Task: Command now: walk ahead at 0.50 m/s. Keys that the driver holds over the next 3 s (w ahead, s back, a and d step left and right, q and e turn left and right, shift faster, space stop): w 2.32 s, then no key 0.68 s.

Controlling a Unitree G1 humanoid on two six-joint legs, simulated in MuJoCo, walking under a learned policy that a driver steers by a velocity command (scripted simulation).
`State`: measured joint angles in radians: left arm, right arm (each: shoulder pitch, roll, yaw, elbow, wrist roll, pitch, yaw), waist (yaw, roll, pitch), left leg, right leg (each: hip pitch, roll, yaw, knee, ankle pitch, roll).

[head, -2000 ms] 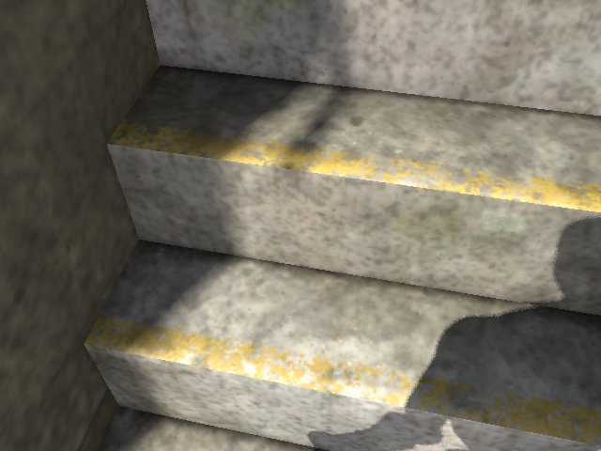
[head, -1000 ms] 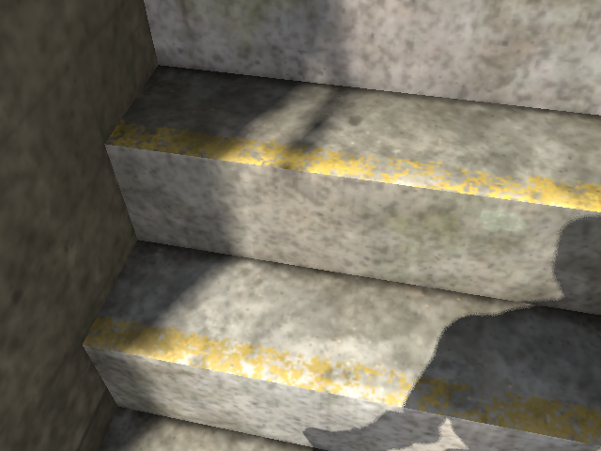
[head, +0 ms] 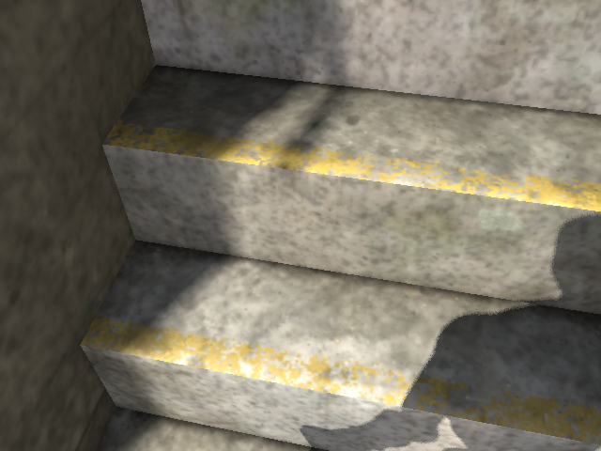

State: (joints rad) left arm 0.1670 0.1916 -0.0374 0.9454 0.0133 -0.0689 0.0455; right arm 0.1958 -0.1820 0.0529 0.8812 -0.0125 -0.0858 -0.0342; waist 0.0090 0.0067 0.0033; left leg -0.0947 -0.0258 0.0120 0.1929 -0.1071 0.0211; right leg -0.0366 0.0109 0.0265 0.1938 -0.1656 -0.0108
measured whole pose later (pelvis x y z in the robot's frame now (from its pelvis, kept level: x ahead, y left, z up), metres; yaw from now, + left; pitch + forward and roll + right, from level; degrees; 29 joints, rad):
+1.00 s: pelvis +0.00 +0.00 +0.00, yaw +0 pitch +0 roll +0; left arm 0.17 0.19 -0.04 0.94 0.01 -0.07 0.05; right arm 0.20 -0.18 0.05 0.88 -0.01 -0.08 -0.03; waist 0.01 0.01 0.00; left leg -0.10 -0.02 0.01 0.20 -0.11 0.02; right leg -0.04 0.01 0.03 0.20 -0.17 -0.01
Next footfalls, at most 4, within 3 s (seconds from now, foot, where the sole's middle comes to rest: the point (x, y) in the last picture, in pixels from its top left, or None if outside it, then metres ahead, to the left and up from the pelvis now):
none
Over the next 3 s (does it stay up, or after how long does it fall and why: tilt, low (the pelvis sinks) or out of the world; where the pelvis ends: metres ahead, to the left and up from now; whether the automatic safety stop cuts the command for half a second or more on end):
stays up -0.02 0.00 -0.01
